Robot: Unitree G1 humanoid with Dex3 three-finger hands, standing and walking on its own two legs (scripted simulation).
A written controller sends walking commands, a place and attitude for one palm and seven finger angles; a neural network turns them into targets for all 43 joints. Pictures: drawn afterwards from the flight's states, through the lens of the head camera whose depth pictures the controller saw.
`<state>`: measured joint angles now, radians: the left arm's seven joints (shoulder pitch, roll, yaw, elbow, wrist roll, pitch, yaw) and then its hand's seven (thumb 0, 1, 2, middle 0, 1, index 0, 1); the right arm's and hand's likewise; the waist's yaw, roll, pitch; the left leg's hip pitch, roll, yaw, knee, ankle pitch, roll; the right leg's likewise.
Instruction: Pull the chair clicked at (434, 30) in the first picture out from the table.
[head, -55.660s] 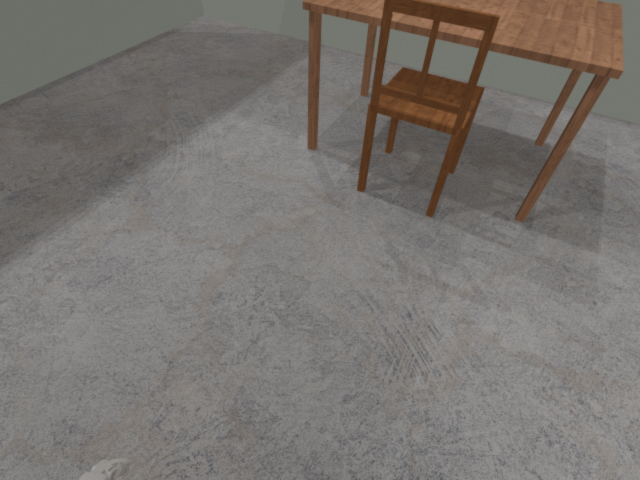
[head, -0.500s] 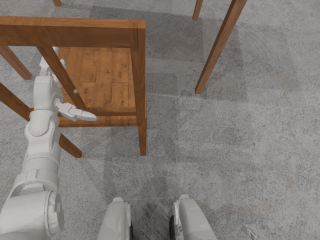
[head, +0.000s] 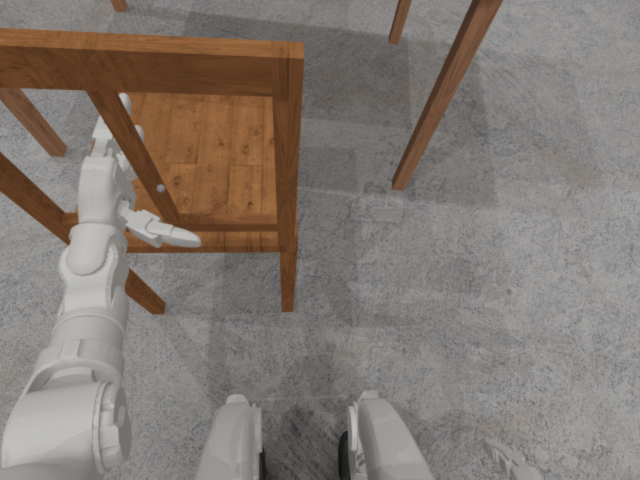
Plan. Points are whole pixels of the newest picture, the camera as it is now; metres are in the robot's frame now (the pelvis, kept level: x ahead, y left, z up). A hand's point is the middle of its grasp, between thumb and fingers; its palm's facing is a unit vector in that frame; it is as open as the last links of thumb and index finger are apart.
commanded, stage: hook a spindle and tug to test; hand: left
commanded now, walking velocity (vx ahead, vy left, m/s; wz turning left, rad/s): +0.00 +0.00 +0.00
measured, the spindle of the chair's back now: (144, 167) +0.49 +0.20 +0.03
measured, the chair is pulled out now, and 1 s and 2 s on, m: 0.28 0.28 0.32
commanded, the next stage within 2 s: step backward, pulling the chair out in 1.42 s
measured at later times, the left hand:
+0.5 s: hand (163, 184) +0.46 +0.18 +0.03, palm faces +0.00 -1.00 -0.04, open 11.4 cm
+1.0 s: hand (161, 189) +0.46 +0.18 +0.03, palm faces +0.01 -1.00 -0.02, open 5.0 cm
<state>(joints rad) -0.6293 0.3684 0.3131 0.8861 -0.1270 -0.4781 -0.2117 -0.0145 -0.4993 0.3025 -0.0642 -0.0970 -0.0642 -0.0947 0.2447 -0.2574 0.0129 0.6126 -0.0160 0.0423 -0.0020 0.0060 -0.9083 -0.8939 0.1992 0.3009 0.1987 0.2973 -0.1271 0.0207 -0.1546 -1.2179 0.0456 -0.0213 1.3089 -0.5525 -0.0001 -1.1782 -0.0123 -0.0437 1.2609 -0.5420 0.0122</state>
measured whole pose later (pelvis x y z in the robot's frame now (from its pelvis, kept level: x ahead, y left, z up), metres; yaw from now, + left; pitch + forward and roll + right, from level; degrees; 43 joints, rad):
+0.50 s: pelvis +0.00 +0.00 +0.00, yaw +0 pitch +26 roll -3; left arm -0.62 0.36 0.31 0.87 -0.13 -0.47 -0.19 -0.01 -0.15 0.45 -0.41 -1.19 -0.41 -1.18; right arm 0.27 -0.25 0.02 0.62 -0.02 0.06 0.00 0.01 -0.91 -0.89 0.20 0.30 0.20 0.30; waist -0.13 0.02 -0.16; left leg -1.21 0.05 -0.01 1.30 -0.55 0.00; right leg -1.17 -0.01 -0.03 1.25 -0.54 0.02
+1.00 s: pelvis +0.01 +0.00 +0.00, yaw -1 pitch +26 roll -3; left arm -0.57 0.34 0.31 0.82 -0.14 -0.46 -0.19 0.01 0.75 0.82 -0.48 -1.45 -0.46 -1.45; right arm 0.26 -0.24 0.01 0.60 -0.01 0.06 0.01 0.01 -0.91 -0.89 0.20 0.30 0.20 0.30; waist -0.12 0.02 -0.17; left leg -1.19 0.05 -0.01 1.29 -0.56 0.00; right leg -1.16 -0.01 -0.03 1.24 -0.54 0.02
